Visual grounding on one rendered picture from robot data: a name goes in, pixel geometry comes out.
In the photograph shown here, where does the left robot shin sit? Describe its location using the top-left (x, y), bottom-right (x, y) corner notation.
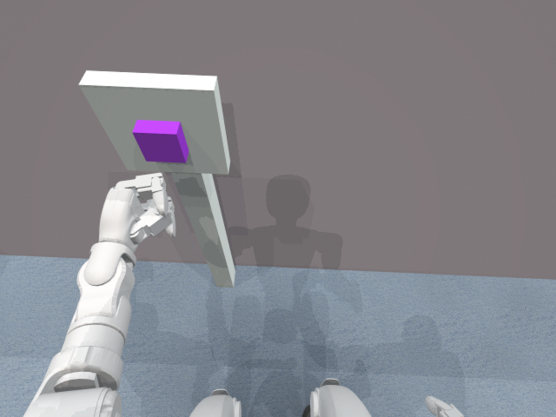
top-left (211, 389), bottom-right (229, 396)

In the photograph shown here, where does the left robot upper arm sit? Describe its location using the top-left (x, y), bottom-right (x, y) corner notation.
top-left (27, 387), bottom-right (122, 417)

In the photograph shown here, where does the left robot hand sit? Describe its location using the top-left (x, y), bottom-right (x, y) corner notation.
top-left (99, 173), bottom-right (175, 253)

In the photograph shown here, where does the left robot forearm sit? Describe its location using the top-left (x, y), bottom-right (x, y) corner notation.
top-left (23, 242), bottom-right (136, 417)

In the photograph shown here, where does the right robot hand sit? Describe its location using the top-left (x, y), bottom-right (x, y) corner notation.
top-left (426, 396), bottom-right (464, 417)

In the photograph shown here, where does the button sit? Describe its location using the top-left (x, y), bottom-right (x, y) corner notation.
top-left (132, 120), bottom-right (189, 163)

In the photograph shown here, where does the panel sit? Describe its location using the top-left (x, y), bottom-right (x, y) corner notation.
top-left (78, 70), bottom-right (235, 288)

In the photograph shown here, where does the robot shin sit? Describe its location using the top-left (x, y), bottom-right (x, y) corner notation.
top-left (211, 389), bottom-right (229, 396)
top-left (319, 379), bottom-right (340, 389)

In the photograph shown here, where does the right robot shin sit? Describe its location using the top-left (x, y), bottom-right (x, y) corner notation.
top-left (319, 379), bottom-right (340, 389)

